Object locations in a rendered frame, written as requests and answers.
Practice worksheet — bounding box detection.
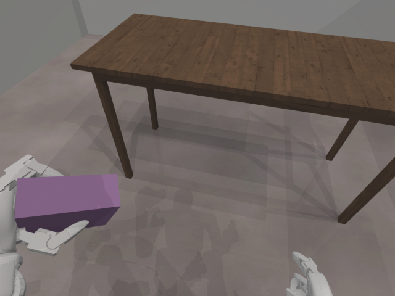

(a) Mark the sponge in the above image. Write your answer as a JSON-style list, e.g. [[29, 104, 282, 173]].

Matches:
[[15, 174, 121, 233]]

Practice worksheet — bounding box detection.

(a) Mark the left robot forearm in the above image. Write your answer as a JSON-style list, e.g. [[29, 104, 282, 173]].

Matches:
[[0, 252, 27, 296]]

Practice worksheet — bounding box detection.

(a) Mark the table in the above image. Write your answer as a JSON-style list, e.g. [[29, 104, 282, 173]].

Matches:
[[70, 14, 395, 224]]

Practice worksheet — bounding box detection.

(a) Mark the robot right hand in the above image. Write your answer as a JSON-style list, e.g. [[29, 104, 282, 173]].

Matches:
[[286, 252, 333, 296]]

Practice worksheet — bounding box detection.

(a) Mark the robot left hand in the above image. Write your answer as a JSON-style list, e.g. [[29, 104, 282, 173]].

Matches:
[[0, 155, 89, 256]]

